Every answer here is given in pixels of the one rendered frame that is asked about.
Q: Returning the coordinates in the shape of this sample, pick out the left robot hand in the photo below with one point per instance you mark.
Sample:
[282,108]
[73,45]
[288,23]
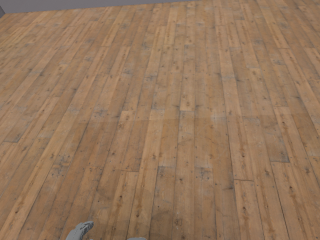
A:
[80,230]

